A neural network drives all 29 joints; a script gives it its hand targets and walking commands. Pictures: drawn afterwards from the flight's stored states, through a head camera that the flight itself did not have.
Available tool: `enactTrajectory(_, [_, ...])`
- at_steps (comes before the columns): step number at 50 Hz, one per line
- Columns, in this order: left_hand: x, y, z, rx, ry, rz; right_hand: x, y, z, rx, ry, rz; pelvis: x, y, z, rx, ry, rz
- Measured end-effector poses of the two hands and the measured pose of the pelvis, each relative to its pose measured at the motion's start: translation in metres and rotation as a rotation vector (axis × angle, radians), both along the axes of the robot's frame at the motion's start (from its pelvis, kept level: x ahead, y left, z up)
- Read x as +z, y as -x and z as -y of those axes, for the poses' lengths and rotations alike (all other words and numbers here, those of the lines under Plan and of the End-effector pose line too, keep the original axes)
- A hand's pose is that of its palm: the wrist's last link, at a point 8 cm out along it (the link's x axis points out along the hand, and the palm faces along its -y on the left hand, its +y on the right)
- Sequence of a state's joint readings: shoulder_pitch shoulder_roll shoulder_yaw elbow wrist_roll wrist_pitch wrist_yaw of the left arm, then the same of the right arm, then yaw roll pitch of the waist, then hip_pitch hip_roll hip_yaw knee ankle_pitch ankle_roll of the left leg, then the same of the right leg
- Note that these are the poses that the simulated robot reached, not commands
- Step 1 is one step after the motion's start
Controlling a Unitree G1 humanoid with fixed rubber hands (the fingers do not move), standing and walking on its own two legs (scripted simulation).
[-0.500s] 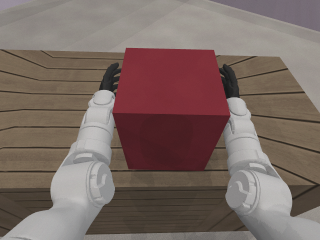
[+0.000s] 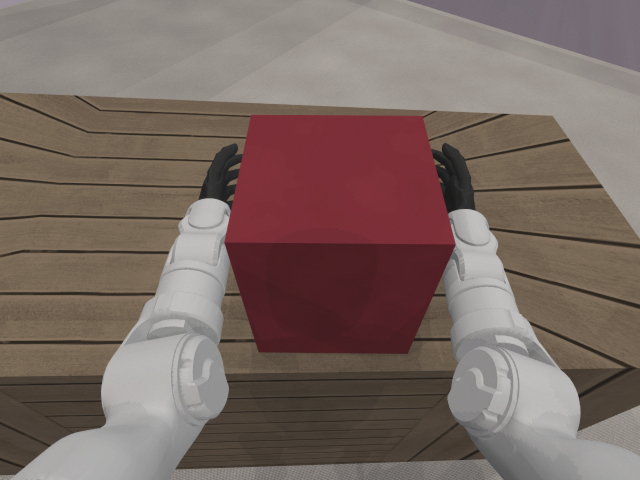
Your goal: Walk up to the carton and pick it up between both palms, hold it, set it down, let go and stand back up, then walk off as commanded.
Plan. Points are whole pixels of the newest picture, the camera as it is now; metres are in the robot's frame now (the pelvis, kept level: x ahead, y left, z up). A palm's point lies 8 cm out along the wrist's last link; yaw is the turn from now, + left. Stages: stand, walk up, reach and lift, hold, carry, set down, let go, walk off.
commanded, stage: set down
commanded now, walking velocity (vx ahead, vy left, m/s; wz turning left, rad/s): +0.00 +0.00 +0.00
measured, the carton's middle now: (334, 242) +0.40 -0.02 +0.07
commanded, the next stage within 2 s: none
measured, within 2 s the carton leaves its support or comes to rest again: neither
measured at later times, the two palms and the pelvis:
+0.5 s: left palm (225, 205) +0.43 +0.13 +0.10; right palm (461, 220) +0.41 -0.18 +0.11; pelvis -0.01 +0.00 +0.00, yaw +1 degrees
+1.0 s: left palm (224, 205) +0.44 +0.13 +0.09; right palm (460, 220) +0.41 -0.18 +0.10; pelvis +0.00 +0.00 +0.00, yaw +0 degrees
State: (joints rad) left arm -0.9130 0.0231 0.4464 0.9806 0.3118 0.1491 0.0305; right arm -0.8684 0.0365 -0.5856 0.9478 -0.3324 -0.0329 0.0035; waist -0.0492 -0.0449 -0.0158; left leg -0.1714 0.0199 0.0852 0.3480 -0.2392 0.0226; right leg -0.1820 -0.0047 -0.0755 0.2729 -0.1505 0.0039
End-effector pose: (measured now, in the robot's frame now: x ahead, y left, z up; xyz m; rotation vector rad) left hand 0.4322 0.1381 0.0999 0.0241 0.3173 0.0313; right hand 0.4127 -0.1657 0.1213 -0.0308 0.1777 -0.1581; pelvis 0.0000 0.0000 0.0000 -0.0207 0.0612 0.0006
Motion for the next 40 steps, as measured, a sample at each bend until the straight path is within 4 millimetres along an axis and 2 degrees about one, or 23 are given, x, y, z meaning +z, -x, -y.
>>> enactTrajectory(17, [-0.002,0.002,0.012,-0.013,0.006,0.002,-0.016,0.008,0.013,-0.005,0.005,0.005,0.001,0.01,0.005,0.009,-0.012,-0.02])
enactTrajectory(40, [-0.006,-0.004,0.009,-0.023,0.022,0.026,-0.016,0.006,0.011,-0.01,0.034,0.015,0.001,0.003,-0.001,-0.005,-0.009,-0.021])
